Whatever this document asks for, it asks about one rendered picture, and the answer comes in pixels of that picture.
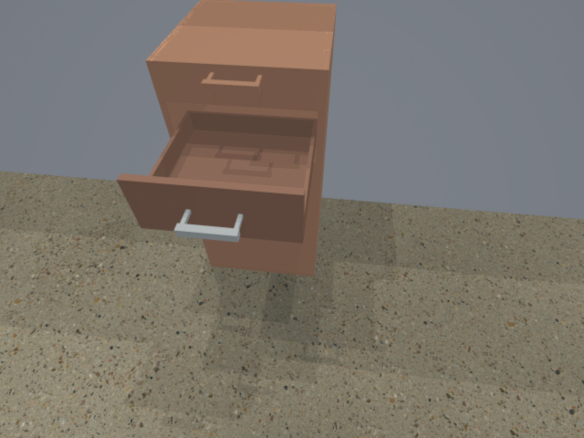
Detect handle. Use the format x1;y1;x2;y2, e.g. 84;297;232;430
173;209;244;242
201;79;261;95

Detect drawer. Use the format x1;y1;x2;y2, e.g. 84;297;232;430
117;110;318;244

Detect cabinet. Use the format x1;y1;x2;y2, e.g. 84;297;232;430
146;0;337;276

